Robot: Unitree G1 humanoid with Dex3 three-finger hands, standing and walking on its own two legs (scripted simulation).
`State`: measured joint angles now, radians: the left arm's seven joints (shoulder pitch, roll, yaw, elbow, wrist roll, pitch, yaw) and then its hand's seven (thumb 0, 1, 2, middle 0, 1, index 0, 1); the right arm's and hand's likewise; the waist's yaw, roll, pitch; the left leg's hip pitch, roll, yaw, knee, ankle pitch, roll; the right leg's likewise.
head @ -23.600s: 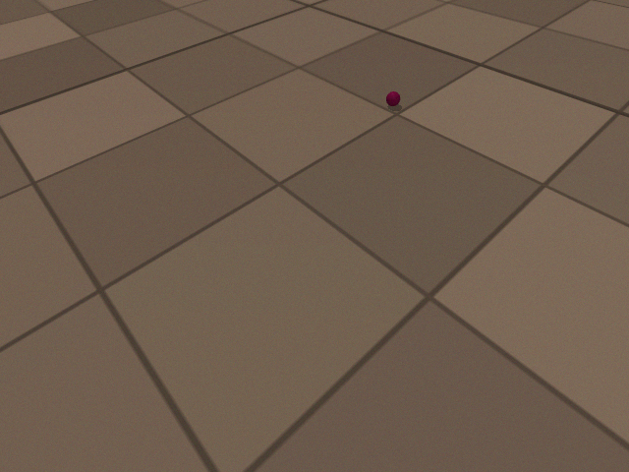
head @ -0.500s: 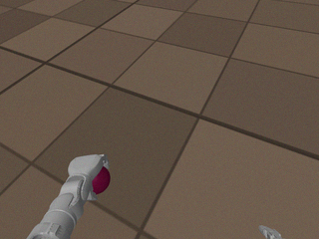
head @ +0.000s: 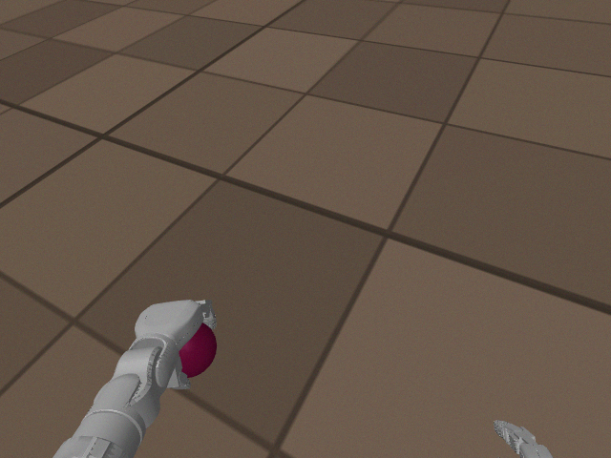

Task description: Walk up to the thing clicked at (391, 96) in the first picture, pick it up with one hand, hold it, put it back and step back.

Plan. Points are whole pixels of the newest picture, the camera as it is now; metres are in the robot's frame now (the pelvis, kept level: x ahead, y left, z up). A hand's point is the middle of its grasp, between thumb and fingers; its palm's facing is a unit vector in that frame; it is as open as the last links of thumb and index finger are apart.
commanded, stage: hold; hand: left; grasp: from above
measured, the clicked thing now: (188, 348) +0.31 +0.22 -0.07
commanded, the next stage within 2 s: crouch in 1.16 s
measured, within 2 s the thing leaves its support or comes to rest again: neither
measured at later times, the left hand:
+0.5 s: hand (174, 356) +0.28 +0.22 -0.03, palm faces -0.44 -0.06 -0.90, open 10.9 cm
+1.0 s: hand (174, 351) +0.29 +0.22 -0.03, palm faces -0.45 -0.06 -0.89, open 10.9 cm
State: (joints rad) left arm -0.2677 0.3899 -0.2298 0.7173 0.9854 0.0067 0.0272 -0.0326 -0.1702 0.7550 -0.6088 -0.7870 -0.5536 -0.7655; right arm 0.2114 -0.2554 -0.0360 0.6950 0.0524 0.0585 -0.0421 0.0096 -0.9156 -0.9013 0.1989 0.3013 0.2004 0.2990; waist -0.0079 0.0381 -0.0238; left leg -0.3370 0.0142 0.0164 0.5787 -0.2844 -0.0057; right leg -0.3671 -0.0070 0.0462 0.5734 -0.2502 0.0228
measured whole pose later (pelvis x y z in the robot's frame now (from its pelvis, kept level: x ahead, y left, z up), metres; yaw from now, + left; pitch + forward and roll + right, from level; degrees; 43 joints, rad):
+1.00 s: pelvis +0.00 +0.00 +0.01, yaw +0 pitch +0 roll +0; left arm -0.23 0.41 -0.23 0.60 0.97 -0.01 -0.04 -0.03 -0.17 0.73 -0.63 -0.77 -0.57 -0.75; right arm 0.17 -0.25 -0.02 0.68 0.06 0.06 -0.06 0.01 -0.91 -0.90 0.20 0.30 0.20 0.30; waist 0.02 0.05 0.01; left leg -0.25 0.01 0.02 0.48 -0.24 -0.01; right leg -0.29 -0.01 0.05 0.49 -0.21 0.02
